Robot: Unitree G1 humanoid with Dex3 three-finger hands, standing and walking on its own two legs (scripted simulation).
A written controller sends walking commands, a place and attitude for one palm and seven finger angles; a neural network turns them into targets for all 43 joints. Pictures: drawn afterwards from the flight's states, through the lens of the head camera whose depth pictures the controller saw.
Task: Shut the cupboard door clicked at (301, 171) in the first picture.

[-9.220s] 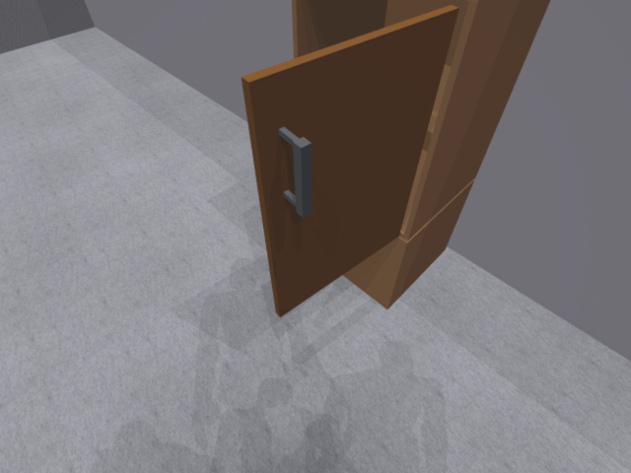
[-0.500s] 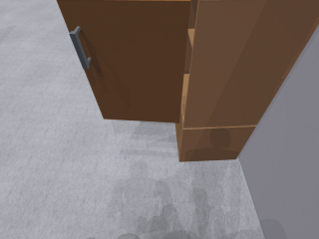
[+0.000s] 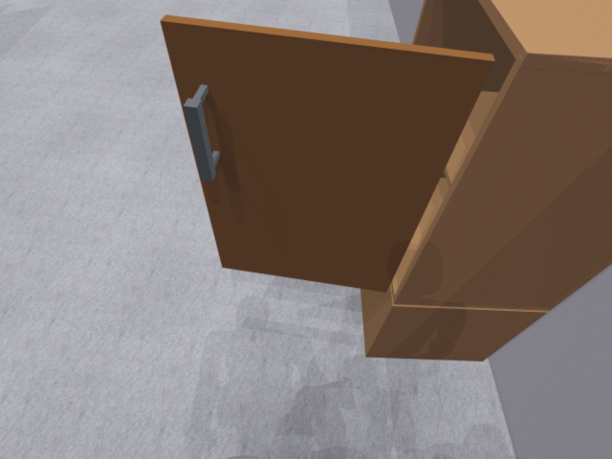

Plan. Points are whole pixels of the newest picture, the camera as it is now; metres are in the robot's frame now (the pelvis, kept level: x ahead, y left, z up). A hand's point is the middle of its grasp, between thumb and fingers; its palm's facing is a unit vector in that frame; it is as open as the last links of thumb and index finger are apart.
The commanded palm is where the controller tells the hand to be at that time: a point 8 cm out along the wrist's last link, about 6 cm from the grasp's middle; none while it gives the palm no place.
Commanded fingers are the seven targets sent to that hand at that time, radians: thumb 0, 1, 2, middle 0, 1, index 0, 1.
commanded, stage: come to a stop and stand still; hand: left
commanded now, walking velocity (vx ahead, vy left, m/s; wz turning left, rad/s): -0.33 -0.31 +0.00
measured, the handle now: (205, 135) +0.52 +0.22 +0.10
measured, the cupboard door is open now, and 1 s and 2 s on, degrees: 83 83 83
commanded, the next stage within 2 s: look again from close up in 0.96 s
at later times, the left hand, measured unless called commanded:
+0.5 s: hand out of the picture +0.12 +0.14 -0.16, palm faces -0.05 -0.97 -0.24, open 7.4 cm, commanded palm none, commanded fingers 0.00 0.90 0.90 -0.20 -0.30 -0.20 -0.30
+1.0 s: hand out of the picture -0.03 +0.07 -0.17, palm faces +0.03 -0.99 -0.17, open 7.3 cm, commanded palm none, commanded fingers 0.00 0.90 0.90 -0.20 -0.30 -0.20 -0.30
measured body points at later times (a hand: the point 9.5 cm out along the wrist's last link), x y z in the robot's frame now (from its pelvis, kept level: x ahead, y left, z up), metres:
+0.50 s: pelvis +0.01 -0.05 +0.00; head +0.05 -0.05 +0.45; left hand +0.12 +0.19 -0.14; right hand -0.03 -0.28 -0.16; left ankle +0.04 +0.07 -0.73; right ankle -0.04 -0.17 -0.74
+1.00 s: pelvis +0.00 -0.09 +0.01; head +0.01 -0.09 +0.46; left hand -0.03 +0.12 -0.15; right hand -0.01 -0.31 -0.16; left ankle +0.03 +0.06 -0.73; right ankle -0.04 -0.17 -0.73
